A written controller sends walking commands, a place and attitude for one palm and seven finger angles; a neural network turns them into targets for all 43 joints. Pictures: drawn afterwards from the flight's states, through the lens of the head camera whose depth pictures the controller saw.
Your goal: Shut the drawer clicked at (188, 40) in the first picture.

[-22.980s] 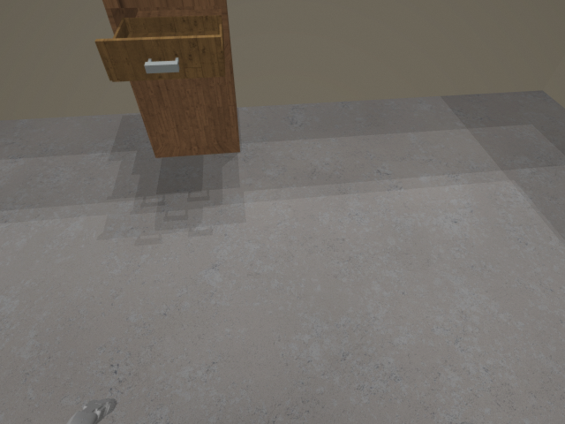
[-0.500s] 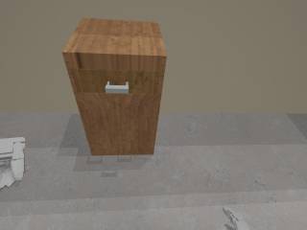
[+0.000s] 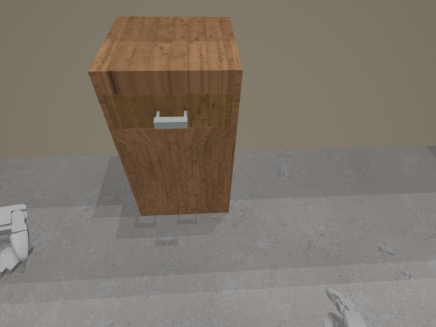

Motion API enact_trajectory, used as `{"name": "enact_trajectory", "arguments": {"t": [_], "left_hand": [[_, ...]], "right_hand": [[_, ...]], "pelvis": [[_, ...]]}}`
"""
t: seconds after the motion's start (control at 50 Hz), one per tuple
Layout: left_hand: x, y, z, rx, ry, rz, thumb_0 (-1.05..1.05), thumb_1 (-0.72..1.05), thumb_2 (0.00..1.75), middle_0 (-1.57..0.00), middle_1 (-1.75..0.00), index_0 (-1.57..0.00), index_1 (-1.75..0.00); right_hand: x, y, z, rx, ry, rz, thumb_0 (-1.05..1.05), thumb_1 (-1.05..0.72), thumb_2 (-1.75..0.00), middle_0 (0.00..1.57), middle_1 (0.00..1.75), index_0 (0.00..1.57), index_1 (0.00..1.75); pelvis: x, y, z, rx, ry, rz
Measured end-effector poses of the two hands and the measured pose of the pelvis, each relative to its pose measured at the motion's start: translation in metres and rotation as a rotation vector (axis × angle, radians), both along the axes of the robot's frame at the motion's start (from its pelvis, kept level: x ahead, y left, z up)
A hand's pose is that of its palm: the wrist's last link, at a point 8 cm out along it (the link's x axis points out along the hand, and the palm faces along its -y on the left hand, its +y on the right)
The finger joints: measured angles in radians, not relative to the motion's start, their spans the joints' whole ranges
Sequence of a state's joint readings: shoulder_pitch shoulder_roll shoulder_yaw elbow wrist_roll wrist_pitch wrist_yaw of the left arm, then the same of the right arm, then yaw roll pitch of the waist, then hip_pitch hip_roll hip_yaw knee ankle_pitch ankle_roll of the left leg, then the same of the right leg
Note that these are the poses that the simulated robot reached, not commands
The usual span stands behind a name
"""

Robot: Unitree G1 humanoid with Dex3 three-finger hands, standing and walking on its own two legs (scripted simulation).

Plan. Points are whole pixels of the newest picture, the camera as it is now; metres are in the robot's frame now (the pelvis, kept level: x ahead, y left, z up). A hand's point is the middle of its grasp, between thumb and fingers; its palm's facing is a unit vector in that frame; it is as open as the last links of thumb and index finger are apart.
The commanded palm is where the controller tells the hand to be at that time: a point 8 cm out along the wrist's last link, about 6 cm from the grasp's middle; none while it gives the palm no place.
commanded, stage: stop stepping back and stand still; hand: left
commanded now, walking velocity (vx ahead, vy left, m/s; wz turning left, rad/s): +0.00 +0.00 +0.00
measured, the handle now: (171, 118) +0.76 +0.20 -0.09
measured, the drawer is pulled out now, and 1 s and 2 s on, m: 0.00 0.00 0.00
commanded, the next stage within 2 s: let the arm hang, fingers relaxed in 0.14 s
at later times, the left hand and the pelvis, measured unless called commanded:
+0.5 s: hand out of the picture +0.09 +0.19 -0.14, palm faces +0.02 -0.96 -0.27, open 3.1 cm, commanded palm none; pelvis -0.01 -0.01 -0.01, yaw +2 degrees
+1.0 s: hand out of the picture -0.04 +0.19 -0.16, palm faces +0.07 -0.97 -0.25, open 6.9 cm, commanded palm none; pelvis -0.03 -0.01 +0.01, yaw +2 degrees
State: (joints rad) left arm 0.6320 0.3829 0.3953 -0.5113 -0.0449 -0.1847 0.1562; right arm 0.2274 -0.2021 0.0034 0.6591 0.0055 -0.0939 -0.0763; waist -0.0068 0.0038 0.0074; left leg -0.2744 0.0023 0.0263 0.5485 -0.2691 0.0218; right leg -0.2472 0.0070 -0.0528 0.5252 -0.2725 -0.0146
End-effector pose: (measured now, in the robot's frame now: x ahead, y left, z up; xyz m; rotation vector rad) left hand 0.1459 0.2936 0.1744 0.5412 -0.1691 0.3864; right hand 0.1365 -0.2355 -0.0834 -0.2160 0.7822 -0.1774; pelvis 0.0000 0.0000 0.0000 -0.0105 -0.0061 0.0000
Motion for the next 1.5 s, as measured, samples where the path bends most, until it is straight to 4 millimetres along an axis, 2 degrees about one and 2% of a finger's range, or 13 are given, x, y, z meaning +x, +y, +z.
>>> {"name": "enact_trajectory", "arguments": {"t": [0.08, 0.18, 0.26, 0.3, 0.34, 0.44, 0.52, 0.58, 0.7, 0.82, 0.98, 1.2, 1.5], "left_hand": [[0.008, -0.012, -0.009, -0.036, 0.032, -0.020, 0.02, 0.89, 0.89, -1.41, -1.60, -1.40, -1.60], [0.011, -0.037, 0.007, -0.011, -0.006, -0.111, 0.02, 0.88, 0.89, -1.41, -1.60, -1.40, -1.60], [0.012, -0.037, 0.010, 0.044, 0.013, -0.126, 0.02, 0.88, 0.89, -1.41, -1.60, -1.40, -1.60], [0.022, -0.026, -0.031, 0.015, 0.182, -0.107, 0.01, 0.89, 0.89, -1.40, -1.59, -1.40, -1.59], [0.025, -0.015, -0.091, -0.077, 0.416, -0.039, 0.00, 0.89, 0.89, -1.38, -1.57, -1.38, -1.57], [-0.019, -0.029, -0.226, -0.332, 0.914, 0.081, 0.01, 0.90, 0.89, -1.27, -1.46, -1.26, -1.46], [-0.079, -0.067, -0.291, -0.507, 1.180, 0.095, 0.01, 0.90, 0.89, -1.14, -1.33, -1.13, -1.33], [-0.121, -0.073, -0.309, -0.551, 1.303, 0.163, 0.02, 0.90, 0.89, -1.02, -1.25, -1.02, -1.21], [-0.188, -0.066, -0.313, -0.602, 1.463, 0.273, 0.01, 0.90, 0.89, -0.79, -0.99, -0.79, -0.97], [-0.213, -0.058, -0.306, -0.598, 1.526, 0.333, 0.01, 0.90, 0.89, -0.57, -0.72, -0.56, -0.71], [-0.192, -0.056, -0.304, -0.588, 1.477, 0.311, 0.01, 0.90, 0.89, -0.31, -0.42, -0.30, -0.42], [-0.154, -0.071, -0.307, -0.606, 1.404, 0.236, 0.01, 0.90, 0.89, -0.21, -0.31, -0.21, -0.31], [-0.164, -0.077, -0.308, -0.614, 1.471, 0.265, 0.01, 0.91, 0.89, -0.20, -0.30, -0.20, -0.30]], "right_hand": [[0.016, 0.002, 0.009, -0.006, -0.042, 0.035, 0.01, -0.90, -0.90, 0.20, 0.30, 0.20, 0.30], [0.035, 0.002, 0.018, 0.006, -0.091, 0.067, 0.01, -0.90, -0.90, 0.20, 0.30, 0.20, 0.30], [0.043, -0.002, 0.017, 0.028, -0.109, 0.077, 0.01, -0.90, -0.90, 0.20, 0.30, 0.20, 0.30], [0.045, -0.008, 0.002, 0.050, -0.075, 0.108, 0.00, -0.90, -0.90, 0.20, 0.30, 0.20, 0.30], [0.042, -0.015, -0.014, 0.062, -0.023, 0.105, 0.00, -0.90, -0.90, 0.21, 0.30, 0.20, 0.30], [0.003, -0.027, -0.033, 0.042, 0.125, 0.069, 0.00, -0.90, -0.90, 0.20, 0.30, 0.20, 0.30], [-0.048, -0.034, -0.036, 0.003, 0.295, 0.046, 0.00, -0.90, -0.90, 0.20, 0.30, 0.20, 0.30], [-0.086, -0.034, -0.038, -0.008, 0.426, 0.029, 0.00, -0.90, -0.90, 0.20, 0.30, 0.20, 0.30], [-0.144, -0.025, -0.046, 0.020, 0.608, -0.008, 0.00, -0.90, -0.90, 0.20, 0.30, 0.20, 0.30], [-0.171, -0.006, -0.055, 0.076, 0.664, -0.034, 0.00, -0.90, -0.90, 0.20, 0.30, 0.20, 0.30], [-0.173, 0.014, -0.061, 0.126, 0.645, -0.047, 0.00, -0.90, -0.90, 0.20, 0.30, 0.20, 0.30], [-0.160, 0.017, -0.059, 0.129, 0.603, -0.059, 0.00, -0.91, -0.90, 0.20, 0.30, 0.20, 0.30], [-0.153, 0.007, -0.057, 0.112, 0.628, -0.068, 0.00, -0.90, -0.90, 0.20, 0.30, 0.20, 0.30]], "pelvis": [[0.002, -0.004, 0.003, 0.009, 0.000, 0.004], [0.002, -0.011, 0.005, 0.003, 0.007, 0.007], [0.003, -0.013, 0.004, -0.002, 0.020, 0.012], [0.001, -0.010, 0.001, -0.006, 0.028, 0.023], [-0.002, -0.007, -0.003, -0.003, 0.030, 0.030], [-0.007, -0.010, -0.007, 0.015, 0.004, 0.036], [-0.013, -0.015, -0.005, 0.015, -0.015, 0.043], [-0.018, -0.020, -0.001, 0.006, -0.017, 0.051], [-0.024, -0.020, 0.004, -0.008, -0.017, 0.057], [-0.026, -0.014, 0.006, -0.007, -0.023, 0.050], [-0.027, -0.008, 0.007, 0.002, -0.026, 0.038], [-0.022, -0.007, 0.008, 0.009, -0.027, 0.032], [-0.013, -0.011, 0.009, 0.008, -0.023, 0.028]]}}
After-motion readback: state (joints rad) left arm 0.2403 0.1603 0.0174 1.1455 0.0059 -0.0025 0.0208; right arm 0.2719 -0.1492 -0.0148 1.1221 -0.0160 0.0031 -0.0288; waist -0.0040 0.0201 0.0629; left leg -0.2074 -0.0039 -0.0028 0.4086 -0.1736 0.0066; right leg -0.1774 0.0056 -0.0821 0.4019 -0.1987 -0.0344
